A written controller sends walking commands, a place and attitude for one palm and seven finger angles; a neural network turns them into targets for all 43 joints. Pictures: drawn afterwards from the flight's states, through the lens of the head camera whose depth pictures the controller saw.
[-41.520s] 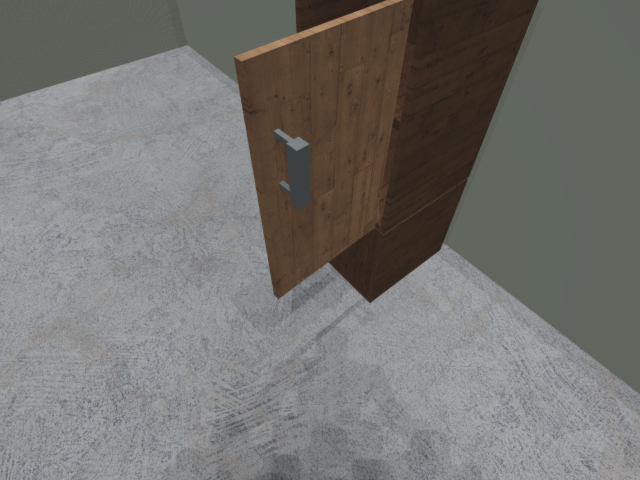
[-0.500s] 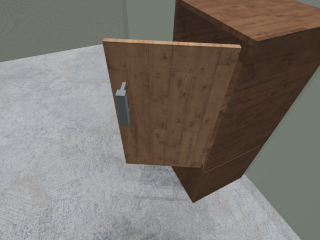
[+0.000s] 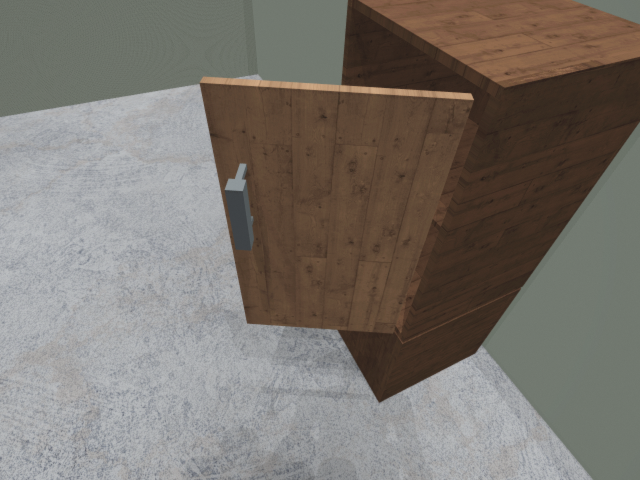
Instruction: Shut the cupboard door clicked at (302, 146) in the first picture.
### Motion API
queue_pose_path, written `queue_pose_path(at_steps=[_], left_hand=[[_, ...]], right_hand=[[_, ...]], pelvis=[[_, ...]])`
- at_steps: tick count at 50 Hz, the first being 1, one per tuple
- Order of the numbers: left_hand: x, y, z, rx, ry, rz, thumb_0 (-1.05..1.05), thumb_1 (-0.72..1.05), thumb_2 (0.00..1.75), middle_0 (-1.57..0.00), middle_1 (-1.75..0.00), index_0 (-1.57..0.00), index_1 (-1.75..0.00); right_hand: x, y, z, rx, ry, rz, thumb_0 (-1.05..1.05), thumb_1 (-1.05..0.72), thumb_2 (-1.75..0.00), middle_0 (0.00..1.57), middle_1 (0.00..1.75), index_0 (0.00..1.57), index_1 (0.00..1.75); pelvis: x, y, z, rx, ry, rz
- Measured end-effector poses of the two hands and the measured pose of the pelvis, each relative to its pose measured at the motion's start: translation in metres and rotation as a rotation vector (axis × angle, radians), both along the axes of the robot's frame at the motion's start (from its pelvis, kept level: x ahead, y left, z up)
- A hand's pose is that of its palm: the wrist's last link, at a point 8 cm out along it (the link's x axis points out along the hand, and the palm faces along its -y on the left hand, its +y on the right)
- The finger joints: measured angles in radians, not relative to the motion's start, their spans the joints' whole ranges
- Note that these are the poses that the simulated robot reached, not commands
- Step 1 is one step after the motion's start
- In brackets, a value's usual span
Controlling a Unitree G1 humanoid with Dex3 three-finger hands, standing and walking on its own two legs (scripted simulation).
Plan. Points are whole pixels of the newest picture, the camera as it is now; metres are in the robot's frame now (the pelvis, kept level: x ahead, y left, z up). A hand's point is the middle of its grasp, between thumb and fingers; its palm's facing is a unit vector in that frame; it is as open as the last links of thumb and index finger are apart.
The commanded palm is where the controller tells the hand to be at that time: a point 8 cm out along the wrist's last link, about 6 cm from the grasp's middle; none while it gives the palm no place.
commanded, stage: look again from close up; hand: left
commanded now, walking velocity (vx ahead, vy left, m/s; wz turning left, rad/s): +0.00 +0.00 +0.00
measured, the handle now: (243, 207) +0.49 +0.16 +0.06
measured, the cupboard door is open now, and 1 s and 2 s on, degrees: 61 61 61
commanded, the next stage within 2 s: raise the hand and make a fist in 0.32 s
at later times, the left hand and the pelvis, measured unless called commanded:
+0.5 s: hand out of the picture +0.07 +0.17 -0.14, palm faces +0.18 -0.97 -0.18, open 7.3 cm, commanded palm +0.10 +0.20 -0.07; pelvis +0.00 -0.02 +0.00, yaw +0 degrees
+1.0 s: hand (202, 453) +0.16 +0.15 -0.02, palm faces +0.08 -1.00 -0.05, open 5.4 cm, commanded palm +0.14 +0.20 -0.02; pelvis +0.00 -0.04 -0.10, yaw +3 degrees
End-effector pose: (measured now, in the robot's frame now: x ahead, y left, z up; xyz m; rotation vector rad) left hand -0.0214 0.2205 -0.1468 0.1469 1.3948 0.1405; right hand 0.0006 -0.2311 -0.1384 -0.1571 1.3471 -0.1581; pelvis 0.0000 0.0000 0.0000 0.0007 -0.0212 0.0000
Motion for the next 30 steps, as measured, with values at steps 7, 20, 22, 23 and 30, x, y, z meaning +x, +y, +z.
queue_pose_path(at_steps=[7, 20, 22, 23, 30], left_hand=[[0.009, -0.012, 0.0, -0.007, -0.018, 0.001, 0.01, 0.9, 0.9, -0.2, -0.3, -0.2, -0.3], [0.024, -0.022, 0.0, -0.011, -0.051, 0.002, 0.01, 0.9, 0.9, -0.2, -0.3, -0.2, -0.3], [0.024, -0.023, 0.0, -0.006, -0.051, 0.0, 0.01, 0.9, 0.9, -0.2, -0.3, -0.2, -0.3], [0.033, -0.018, 0.005, -0.007, -0.098, 0.063, 0.01, 0.91, 0.9, -0.2, -0.3, -0.2, -0.3], [0.167, -0.002, 0.125, 0.061, -1.02, 0.056, 0.03, 0.93, 0.9, -0.23, -0.34, -0.23, -0.33]], right_hand=[[0.001, 0.002, -0.002, 0.021, 0.008, -0.005, 0.01, -0.91, -0.89, 0.2, 0.3, 0.2, 0.3], [0.009, -0.007, -0.001, 0.016, -0.002, -0.004, 0.01, -0.92, -0.89, 0.2, 0.3, 0.2, 0.3], [0.01, -0.008, -0.001, 0.014, -0.001, 0.001, 0.01, -0.92, -0.89, 0.2, 0.3, 0.2, 0.3], [0.013, -0.011, 0.001, -0.006, -0.033, 0.009, 0.01, -0.92, -0.89, 0.2, 0.3, 0.2, 0.3], [0.089, -0.037, 0.027, -0.084, -0.56, 0.079, 0.02, -0.92, -0.89, 0.21, 0.3, 0.2, 0.3]], pelvis=[[0.002, -0.008, 0.001, 0.0, -0.004, 0.002], [0.004, -0.017, 0.002, -0.001, -0.009, 0.004], [0.004, -0.017, 0.002, -0.006, -0.009, 0.004], [0.002, -0.018, 0.001, -0.007, -0.017, 0.006], [-0.006, -0.023, -0.018, -0.007, 0.034, 0.048]])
